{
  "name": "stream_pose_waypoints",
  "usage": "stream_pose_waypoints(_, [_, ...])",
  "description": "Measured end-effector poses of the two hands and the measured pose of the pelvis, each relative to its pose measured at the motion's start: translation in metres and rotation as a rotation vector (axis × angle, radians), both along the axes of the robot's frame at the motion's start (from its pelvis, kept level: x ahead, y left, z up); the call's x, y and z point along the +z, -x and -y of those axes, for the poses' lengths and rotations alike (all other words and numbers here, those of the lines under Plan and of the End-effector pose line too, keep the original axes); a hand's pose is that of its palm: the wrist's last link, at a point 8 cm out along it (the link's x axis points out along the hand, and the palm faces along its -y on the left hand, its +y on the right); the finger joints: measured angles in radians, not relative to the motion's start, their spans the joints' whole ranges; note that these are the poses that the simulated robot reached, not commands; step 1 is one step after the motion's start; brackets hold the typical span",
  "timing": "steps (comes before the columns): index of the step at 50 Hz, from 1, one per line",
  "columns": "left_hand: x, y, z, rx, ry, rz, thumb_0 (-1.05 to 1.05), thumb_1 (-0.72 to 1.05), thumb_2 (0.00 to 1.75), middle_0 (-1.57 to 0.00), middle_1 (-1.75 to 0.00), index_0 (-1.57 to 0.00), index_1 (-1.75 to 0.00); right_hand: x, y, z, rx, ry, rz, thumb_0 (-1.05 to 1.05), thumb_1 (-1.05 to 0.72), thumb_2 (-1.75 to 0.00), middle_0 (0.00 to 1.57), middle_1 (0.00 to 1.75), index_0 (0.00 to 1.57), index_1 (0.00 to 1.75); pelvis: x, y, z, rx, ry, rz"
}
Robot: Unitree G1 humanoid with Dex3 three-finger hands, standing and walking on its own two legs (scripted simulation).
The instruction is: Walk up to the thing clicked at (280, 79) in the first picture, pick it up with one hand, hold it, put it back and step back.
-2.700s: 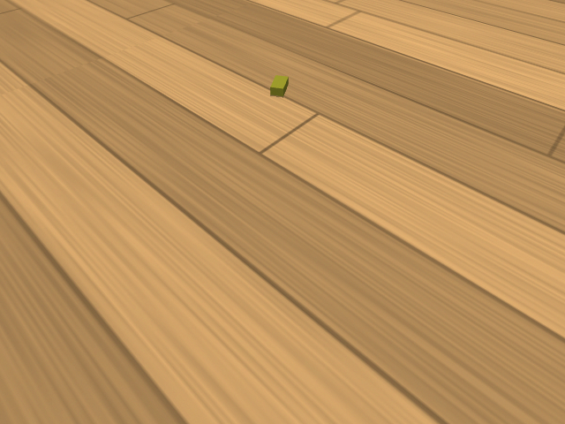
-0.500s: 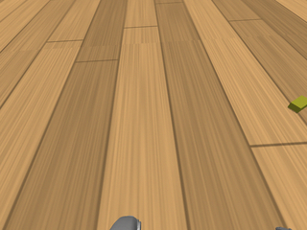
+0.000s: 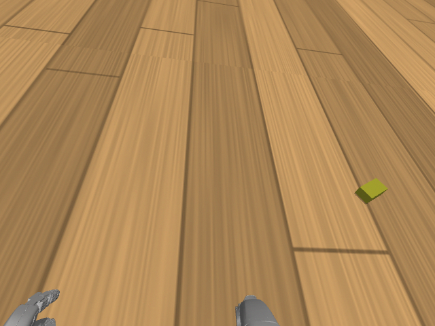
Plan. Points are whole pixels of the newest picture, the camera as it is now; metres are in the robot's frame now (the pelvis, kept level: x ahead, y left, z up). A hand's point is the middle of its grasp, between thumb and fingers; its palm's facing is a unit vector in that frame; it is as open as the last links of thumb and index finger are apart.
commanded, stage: walk up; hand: left
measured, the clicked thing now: (371, 190) +0.90 -1.14 -0.73
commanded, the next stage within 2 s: none
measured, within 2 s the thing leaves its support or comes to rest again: neither
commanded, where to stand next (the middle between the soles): +0.65 -1.45 m, yaw +27 degrees
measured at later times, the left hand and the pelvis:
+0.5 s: hand out of the picture +0.16 +0.06 -0.16, palm faces +0.19 -0.92 -0.34, open 7.4 cm; pelvis +0.17 -0.23 -0.01, yaw +12 degrees
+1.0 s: hand (280, 270) +0.26 -0.18 -0.14, palm faces +0.25 -0.89 -0.37, open 7.4 cm; pelvis +0.29 -0.47 -0.01, yaw +17 degrees
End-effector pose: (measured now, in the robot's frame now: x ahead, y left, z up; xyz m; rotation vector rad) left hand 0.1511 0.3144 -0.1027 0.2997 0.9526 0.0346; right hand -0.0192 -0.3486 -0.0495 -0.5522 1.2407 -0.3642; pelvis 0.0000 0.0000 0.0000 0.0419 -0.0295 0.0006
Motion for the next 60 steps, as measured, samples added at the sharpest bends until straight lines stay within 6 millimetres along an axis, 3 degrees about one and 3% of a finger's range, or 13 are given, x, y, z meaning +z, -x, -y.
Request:
stream_pose_waypoints(5, [0.008, -0.05, 0.058, 0.018, -0.063, 0.047, 0.01, 0.9, 0.9, -0.2, -0.3, -0.2, -0.3, -0.011, -0.038, 0.097, 0.009, 0.037, -0.04, 0.0, -0.9, -0.9, 0.21, 0.3, 0.21, 0.3, -0.015, -0.04, 0.074, 0.037, 0.008, -0.04])
stream_pose_waypoints(8, [0.012, -0.049, 0.094, 0.047, -0.092, 0.033, 0.01, 0.9, 0.9, -0.2, -0.3, -0.2, -0.3, -0.027, -0.08, 0.143, 0.021, 0.06, -0.058, 0.01, -0.9, -0.9, 0.2, 0.3, 0.21, 0.3, -0.019, -0.057, 0.105, 0.071, 0.044, -0.033])
stream_pose_waypoints(11, [0.021, -0.029, 0.121, 0.127, -0.086, -0.024, 0.01, 0.9, 0.9, -0.2, -0.3, -0.2, -0.3, -0.03, -0.132, 0.157, 0.058, 0.021, -0.027, 0.01, -0.91, -0.9, 0.2, 0.3, 0.2, 0.3, -0.004, -0.078, 0.128, 0.099, 0.032, -0.033])
stream_pose_waypoints(16, [0.025, 0.006, 0.145, 0.265, -0.11, -0.13, 0.01, 0.9, 0.9, -0.2, -0.3, -0.2, -0.3, -0.027, -0.223, 0.158, 0.196, -0.069, 0.056, 0.01, -0.91, -0.9, 0.2, 0.3, 0.2, 0.3, 0.009, -0.113, 0.167, 0.127, 0.04, -0.036])
stream_pose_waypoints(20, [0.01, 0.023, 0.167, 0.35, -0.111, -0.188, 0.01, 0.9, 0.9, -0.2, -0.3, -0.2, -0.3, -0.026, -0.281, 0.161, 0.294, -0.096, 0.084, 0.0, -0.91, -0.9, 0.2, 0.3, 0.2, 0.3, 0.005, -0.141, 0.197, 0.16, 0.053, -0.026])
stream_pose_waypoints(23, [-0.011, 0.021, 0.19, 0.381, -0.087, -0.212, 0.01, 0.9, 0.9, -0.2, -0.3, -0.2, -0.3, -0.028, -0.313, 0.171, 0.344, -0.085, 0.114, 0.0, -0.9, -0.9, 0.2, 0.3, 0.21, 0.3, -0.008, -0.163, 0.216, 0.187, 0.05, -0.017])
stream_pose_waypoints(30, [-0.029, -0.026, 0.269, 0.297, 0.007, -0.239, 0.01, 0.9, 0.9, -0.2, -0.3, -0.2, -0.3, -0.008, -0.343, 0.233, 0.291, -0.02, 0.182, 0.0, -0.9, -0.9, 0.21, 0.3, 0.21, 0.3, -0.005, -0.192, 0.266, 0.2, 0.021, 0.007])
stream_pose_waypoints(36, [-0.026, -0.075, 0.312, 0.293, 0.01, -0.156, 0.01, 0.9, 0.9, -0.2, -0.3, -0.2, -0.3, 0.006, -0.36, 0.31, 0.326, 0.028, 0.136, 0.0, -0.9, -0.9, 0.21, 0.3, 0.21, 0.3, -0.006, -0.219, 0.329, 0.227, 0.032, 0.006])
stream_pose_waypoints(42, [-0.023, -0.108, 0.364, 0.319, -0.089, -0.141, 0.01, 0.9, 0.9, -0.2, -0.3, -0.2, -0.3, -0.012, -0.395, 0.417, 0.332, 0.074, 0.093, 0.0, -0.9, -0.9, 0.21, 0.3, 0.21, 0.3, -0.028, -0.253, 0.41, 0.248, 0.03, -0.015])
stream_pose_waypoints(45, [-0.019, -0.106, 0.402, 0.36, -0.125, -0.137, 0.01, 0.9, 0.9, -0.2, -0.3, -0.2, -0.3, -0.031, -0.421, 0.461, 0.3, 0.098, 0.062, 0.0, -0.9, -0.9, 0.2, 0.3, 0.21, 0.3, -0.035, -0.265, 0.441, 0.271, 0.064, 0.0])
stream_pose_waypoints(49, [-0.001, -0.092, 0.45, 0.429, -0.1, -0.189, 0.01, 0.9, 0.9, -0.2, -0.3, -0.2, -0.3, -0.036, -0.451, 0.468, 0.298, 0.028, 0.055, 0.01, -0.91, -0.9, 0.2, 0.3, 0.2, 0.3, -0.015, -0.283, 0.467, 0.287, 0.057, -0.009])
stream_pose_waypoints(53, [0.008, -0.086, 0.48, 0.468, -0.095, -0.234, 0.01, 0.9, 0.9, -0.2, -0.3, -0.2, -0.3, -0.033, -0.473, 0.463, 0.363, -0.054, 0.048, 0.0, -0.91, -0.9, 0.2, 0.3, 0.2, 0.3, -0.001, -0.301, 0.492, 0.308, 0.058, -0.018])
stream_pose_waypoints(60, [-0.019, -0.11, 0.522, 0.475, -0.058, -0.25, 0.01, 0.9, 0.9, -0.2, -0.3, -0.2, -0.3, -0.03, -0.49, 0.482, 0.431, -0.066, 0.028, 0.0, -0.9, -0.9, 0.2, 0.3, 0.21, 0.3, -0.007, -0.329, 0.536, 0.359, 0.046, -0.012])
